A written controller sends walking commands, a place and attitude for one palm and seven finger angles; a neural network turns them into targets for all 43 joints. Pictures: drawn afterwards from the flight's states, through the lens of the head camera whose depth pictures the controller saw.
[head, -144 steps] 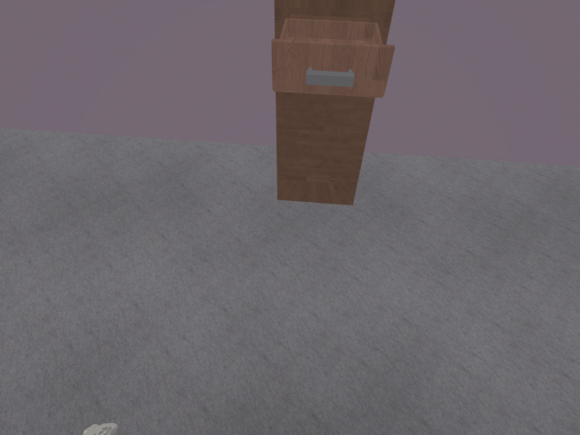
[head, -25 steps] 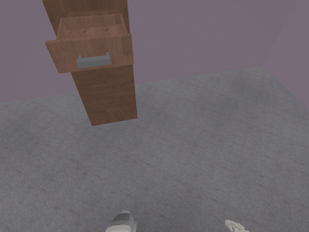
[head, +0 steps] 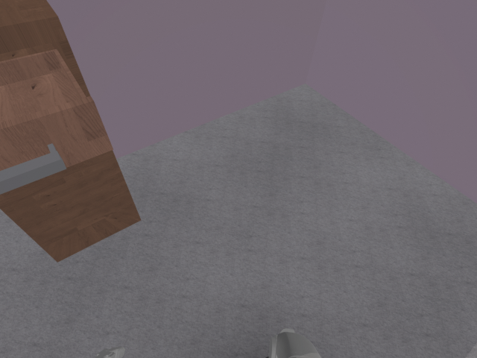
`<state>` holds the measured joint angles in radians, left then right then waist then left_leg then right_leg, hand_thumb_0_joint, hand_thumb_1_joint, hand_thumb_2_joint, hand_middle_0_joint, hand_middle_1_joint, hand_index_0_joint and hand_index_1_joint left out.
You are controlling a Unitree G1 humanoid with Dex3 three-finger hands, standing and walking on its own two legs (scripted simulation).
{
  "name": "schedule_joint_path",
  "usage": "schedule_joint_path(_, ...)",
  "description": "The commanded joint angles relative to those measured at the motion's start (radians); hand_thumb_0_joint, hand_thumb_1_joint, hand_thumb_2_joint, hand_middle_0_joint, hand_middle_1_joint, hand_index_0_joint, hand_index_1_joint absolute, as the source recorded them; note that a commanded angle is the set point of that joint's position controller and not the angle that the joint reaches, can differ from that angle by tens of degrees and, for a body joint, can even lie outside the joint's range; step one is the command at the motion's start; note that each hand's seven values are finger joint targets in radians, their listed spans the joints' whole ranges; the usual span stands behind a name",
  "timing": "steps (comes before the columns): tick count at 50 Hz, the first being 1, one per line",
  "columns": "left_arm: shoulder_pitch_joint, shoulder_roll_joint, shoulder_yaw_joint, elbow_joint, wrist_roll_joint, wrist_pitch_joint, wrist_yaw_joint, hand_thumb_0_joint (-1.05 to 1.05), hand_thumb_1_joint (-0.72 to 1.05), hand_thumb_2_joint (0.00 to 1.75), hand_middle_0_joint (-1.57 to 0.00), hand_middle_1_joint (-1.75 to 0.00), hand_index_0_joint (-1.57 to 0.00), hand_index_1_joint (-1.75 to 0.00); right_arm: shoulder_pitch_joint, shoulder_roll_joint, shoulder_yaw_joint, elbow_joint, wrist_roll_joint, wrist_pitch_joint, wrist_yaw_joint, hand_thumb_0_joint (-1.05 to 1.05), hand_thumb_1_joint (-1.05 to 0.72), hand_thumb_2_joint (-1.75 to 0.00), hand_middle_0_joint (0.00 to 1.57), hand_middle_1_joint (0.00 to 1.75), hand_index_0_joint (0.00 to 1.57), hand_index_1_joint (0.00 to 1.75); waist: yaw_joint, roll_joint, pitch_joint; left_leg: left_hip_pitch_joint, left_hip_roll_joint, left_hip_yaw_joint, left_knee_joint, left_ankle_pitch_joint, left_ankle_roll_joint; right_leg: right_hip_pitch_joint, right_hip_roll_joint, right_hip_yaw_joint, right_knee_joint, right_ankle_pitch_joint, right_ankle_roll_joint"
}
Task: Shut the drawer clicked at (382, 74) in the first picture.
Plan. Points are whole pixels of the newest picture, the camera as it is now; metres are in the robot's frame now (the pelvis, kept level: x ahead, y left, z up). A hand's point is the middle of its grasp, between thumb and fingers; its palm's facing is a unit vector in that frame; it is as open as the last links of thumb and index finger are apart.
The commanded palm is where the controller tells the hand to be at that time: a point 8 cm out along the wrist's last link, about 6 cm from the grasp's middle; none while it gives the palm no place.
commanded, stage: turn to face it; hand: left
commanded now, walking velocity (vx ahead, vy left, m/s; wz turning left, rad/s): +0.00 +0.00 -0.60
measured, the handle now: (23, 166) +0.43 +0.44 +0.04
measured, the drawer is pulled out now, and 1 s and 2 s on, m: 0.28 0.28 0.28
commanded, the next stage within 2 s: take the last steps up to it in 1.36 s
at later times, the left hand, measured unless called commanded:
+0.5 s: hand (160, 352) +0.16 +0.15 -0.17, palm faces +0.08 -0.99 -0.15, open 7.3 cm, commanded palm none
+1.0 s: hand out of the picture +0.07 +0.22 -0.16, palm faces +0.35 -0.90 -0.25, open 7.4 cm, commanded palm none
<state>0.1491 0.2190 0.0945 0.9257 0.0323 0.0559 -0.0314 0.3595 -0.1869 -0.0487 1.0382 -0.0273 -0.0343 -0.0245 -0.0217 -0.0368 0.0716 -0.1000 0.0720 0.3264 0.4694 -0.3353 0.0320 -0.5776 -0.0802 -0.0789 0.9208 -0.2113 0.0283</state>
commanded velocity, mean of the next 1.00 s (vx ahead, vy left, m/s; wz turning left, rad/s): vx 0.00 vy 0.00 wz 0.51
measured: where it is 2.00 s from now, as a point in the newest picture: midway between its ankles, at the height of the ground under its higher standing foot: outside the picture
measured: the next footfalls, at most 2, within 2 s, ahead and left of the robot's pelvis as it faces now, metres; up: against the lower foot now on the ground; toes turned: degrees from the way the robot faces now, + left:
right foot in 0.14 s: +0.13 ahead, -0.12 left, +0.00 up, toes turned -12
left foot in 0.56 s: +0.09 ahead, +0.10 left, +0.00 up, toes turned +13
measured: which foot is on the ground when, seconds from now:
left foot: down 0.00-0.12, up 0.14-0.54, down 0.56-1.00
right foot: up 0.00-0.12, down 0.14-0.56, up 0.58-1.00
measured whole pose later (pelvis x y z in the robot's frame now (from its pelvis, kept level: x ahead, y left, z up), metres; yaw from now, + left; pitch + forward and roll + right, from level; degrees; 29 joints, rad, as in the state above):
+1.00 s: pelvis +0.04 -0.01 +0.00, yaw +19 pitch +1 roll -2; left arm 0.16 0.23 0.08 0.93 0.01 0.06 0.02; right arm 0.22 -0.22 -0.07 0.95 -0.03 0.04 0.00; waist -0.03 0.01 0.04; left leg -0.30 -0.05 -0.09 0.47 -0.18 0.04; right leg -0.37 -0.04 0.01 0.81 -0.42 0.08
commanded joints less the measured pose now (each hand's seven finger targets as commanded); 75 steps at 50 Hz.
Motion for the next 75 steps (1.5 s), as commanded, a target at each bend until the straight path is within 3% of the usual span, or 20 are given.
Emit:
schedule_joint_path(1,-0.051,0.014,-0.017,-0.088,-0.008,-0.023,0.001,0.00,0.90,0.90,-0.20,-0.30,-0.20,-0.30,0.043,-0.150,-0.030,-0.063,0.000,-0.009,-0.005,0.00,-0.90,-0.90,0.20,0.30,0.20,0.30,-0.018,0.179,-0.009,0.044,0.298,-0.098,-0.060,0.702,0.084,0.053,0.014,-0.031,-0.141,-0.060,-0.016)
schedule_joint_path(5,0.105,0.079,-0.004,-0.063,-0.003,-0.055,0.012,0.00,0.90,0.90,-0.20,-0.30,-0.20,-0.30,0.030,-0.172,-0.036,-0.086,0.007,0.005,0.003,0.00,-0.90,-0.90,0.20,0.30,0.20,0.30,0.069,0.102,-0.119,-0.033,0.282,-0.047,0.285,0.717,0.004,0.388,0.052,-0.033,-0.380,0.041,-0.061)
schedule_joint_path(7,0.253,0.235,0.021,-0.015,-0.018,-0.077,0.039,0.00,0.90,0.90,-0.20,-0.30,-0.20,-0.30,0.044,-0.069,-0.009,-0.119,0.027,0.016,0.004,0.00,-0.90,-0.90,0.20,0.30,0.20,0.30,0.092,-0.231,-0.315,-0.414,0.030,-0.127,0.789,-0.302,-0.091,0.699,-0.367,0.465,-0.460,0.831,-0.260)
schedule_joint_path(8,0.228,0.206,0.010,-0.015,-0.025,-0.071,0.053,0.00,0.90,0.90,-0.20,-0.30,-0.20,-0.30,0.004,-0.076,-0.007,-0.116,0.028,0.028,-0.007,0.00,-0.90,-0.90,0.20,0.30,0.20,0.30,0.092,-0.123,-0.300,-0.388,0.050,-0.273,0.804,-0.299,-0.068,0.626,-0.341,0.363,-0.489,0.769,-0.295)
schedule_joint_path(12,-0.003,0.090,-0.029,-0.044,-0.013,-0.073,0.071,0.00,0.90,0.90,-0.20,-0.30,-0.20,-0.30,0.063,-0.025,0.002,-0.034,0.011,0.056,0.002,0.00,-0.90,-0.90,0.20,0.30,0.20,0.30,-0.022,-0.024,-0.124,-0.293,0.061,-0.310,0.702,-0.103,-0.063,0.282,-0.214,0.158,-0.612,0.272,-0.199)
schedule_joint_path(22,0.061,0.111,0.002,-0.027,0.000,-0.055,0.075,0.00,0.90,0.90,-0.20,-0.30,-0.20,-0.30,-0.056,-0.009,-0.010,-0.081,0.015,0.063,0.020,0.00,-0.90,-0.90,0.20,0.30,0.20,0.30,0.035,-0.069,-0.061,-0.306,0.026,-0.242,0.370,-0.142,-0.073,0.355,-0.275,0.066,-0.604,0.142,-0.196)
schedule_joint_path(26,0.061,0.109,0.007,-0.029,-0.011,-0.042,0.069,0.00,0.90,0.90,-0.20,-0.30,-0.20,-0.30,-0.004,-0.026,-0.018,-0.088,0.010,0.059,0.025,0.00,-0.90,-0.90,0.20,0.30,0.20,0.30,0.003,-0.029,-0.085,-0.143,0.008,-0.220,0.109,0.039,-0.060,0.282,-0.251,-0.030,-0.463,0.066,-0.108)
schedule_joint_path(27,0.069,0.081,0.004,-0.041,-0.019,-0.034,0.066,0.00,0.90,0.90,-0.20,-0.30,-0.20,-0.30,0.035,-0.075,-0.028,-0.085,0.007,0.052,0.027,0.00,-0.90,-0.90,0.20,0.30,0.20,0.30,-0.014,0.124,-0.099,-0.086,0.083,-0.353,-0.050,0.109,-0.026,0.206,-0.187,-0.083,-0.319,-0.054,-0.053)
schedule_joint_path(28,0.062,0.023,-0.004,-0.080,-0.026,-0.029,0.059,0.00,0.90,0.90,-0.20,-0.30,-0.20,-0.30,0.060,-0.181,-0.049,-0.102,-0.001,0.045,0.021,0.00,-0.90,-0.90,0.20,0.30,0.20,0.30,-0.030,0.412,-0.078,-0.045,0.322,-0.711,-0.176,0.342,0.097,-0.002,-0.042,-0.132,-0.093,-0.332,0.036)
schedule_joint_path(29,-0.028,0.044,-0.010,-0.106,-0.014,-0.026,0.058,0.00,0.90,0.90,-0.20,-0.30,-0.20,-0.30,0.080,-0.218,-0.059,-0.094,-0.007,0.048,0.012,0.00,-0.90,-0.90,0.20,0.30,0.20,0.30,-0.064,0.330,-0.066,-0.071,0.395,-0.783,-0.208,0.430,0.193,-0.039,-0.009,-0.023,0.115,-0.416,0.029)
schedule_joint_path(35,0.042,0.067,0.008,-0.038,-0.014,-0.026,0.043,0.00,0.90,0.90,-0.20,-0.30,-0.20,-0.30,-0.083,-0.178,-0.044,-0.133,0.006,0.026,-0.004,0.00,-0.90,-0.90,0.20,0.30,0.20,0.30,0.008,0.133,-0.113,-0.037,0.172,-0.528,-0.149,0.447,0.110,-0.022,-0.009,0.068,0.229,-0.136,0.052)
schedule_joint_path(44,-0.006,0.087,0.004,-0.067,-0.024,-0.021,0.054,0.00,0.90,0.90,-0.20,-0.30,-0.20,-0.30,-0.058,-0.222,-0.064,-0.132,0.004,0.045,0.004,0.00,-0.90,-0.90,0.20,0.30,0.20,0.30,-0.026,0.190,-0.112,0.010,0.156,-0.652,-0.140,0.409,0.146,0.047,0.020,0.084,-0.006,-0.216,0.072)
schedule_joint_path(52,0.119,0.101,0.002,-0.063,-0.032,-0.037,0.066,0.00,0.90,0.90,-0.20,-0.30,-0.20,-0.30,-0.170,-0.228,-0.075,-0.181,0.007,0.064,0.017,0.00,-0.90,-0.90,0.20,0.30,0.20,0.30,0.037,0.208,-0.143,-0.198,0.081,-0.714,-0.059,0.332,0.101,0.392,0.072,0.074,-0.398,-0.086,0.033)
schedule_joint_path(53,0.160,0.125,0.009,-0.056,-0.027,-0.045,0.070,0.00,0.90,0.90,-0.20,-0.30,-0.20,-0.30,-0.183,-0.204,-0.072,-0.191,0.013,0.066,0.021,0.00,-0.90,-0.90,0.20,0.30,0.20,0.30,0.062,0.134,-0.143,-0.306,0.036,-0.675,0.000,0.205,0.057,0.517,0.027,0.103,-0.549,-0.025,0.021)
schedule_joint_path(55,0.135,0.264,0.024,-0.090,-0.007,-0.050,0.074,0.00,0.90,0.90,-0.20,-0.30,-0.20,-0.30,-0.182,-0.131,-0.064,-0.227,0.012,0.067,0.023,0.00,-0.90,-0.90,0.20,0.30,0.20,0.30,0.064,-0.284,-0.084,-0.548,-0.161,-0.398,0.447,-0.232,-0.071,0.489,-0.402,0.512,-0.727,-0.088,-0.147)
schedule_joint_path(56,0.085,0.241,0.018,-0.114,-0.013,-0.045,0.077,0.00,0.90,0.90,-0.20,-0.30,-0.20,-0.30,-0.189,-0.171,-0.075,-0.226,0.004,0.074,0.026,0.00,-0.90,-0.90,0.20,0.30,0.20,0.30,0.046,-0.144,-0.063,-0.485,-0.113,-0.437,0.598,-0.208,-0.058,0.353,-0.405,0.439,-0.719,-0.097,-0.181)
schedule_joint_path(61,0.036,0.127,-0.011,-0.108,-0.014,-0.069,0.068,0.00,0.90,0.90,-0.20,-0.30,-0.20,-0.30,-0.152,-0.136,-0.063,-0.164,0.004,0.087,0.045,0.00,-0.90,-0.90,0.20,0.30,0.20,0.30,-0.002,-0.127,0.001,-0.487,-0.066,-0.365,0.730,-0.017,-0.089,0.368,-0.201,0.139,-0.622,0.193,-0.129)
schedule_joint_path(70,0.199,0.192,0.002,-0.036,0.003,-0.064,0.067,0.00,0.90,0.90,-0.20,-0.30,-0.20,-0.30,-0.284,-0.095,-0.024,-0.177,0.020,0.077,0.038,0.00,-0.90,-0.90,0.20,0.30,0.20,0.30,0.079,-0.181,-0.074,-0.324,-0.064,-0.271,0.343,-0.130,-0.088,0.503,-0.248,0.098,-0.527,0.508,-0.171)
schedule_joint_path(74,0.176,0.184,-0.001,-0.005,-0.010,-0.056,0.065,0.00,0.90,0.90,-0.20,-0.30,-0.20,-0.30,-0.175,-0.094,-0.016,-0.129,0.019,0.055,0.030,0.00,-0.90,-0.90,0.20,0.30,0.20,0.30,0.026,-0.167,-0.125,-0.064,-0.088,-0.241,-0.009,0.095,-0.062,0.431,-0.196,0.045,-0.427,0.387,-0.087)
schedule_joint_path(75,0.176,0.149,-0.010,-0.006,-0.021,-0.053,0.060,0.00,0.90,0.90,-0.20,-0.30,-0.20,-0.30,-0.124,-0.142,-0.022,-0.114,0.015,0.040,0.027,0.00,-0.90,-0.90,0.20,0.30,0.20,0.30,0.003,-0.051,-0.163,0.076,-0.018,-0.304,-0.102,0.187,-0.039,0.350,-0.152,0.001,-0.328,0.219,-0.041)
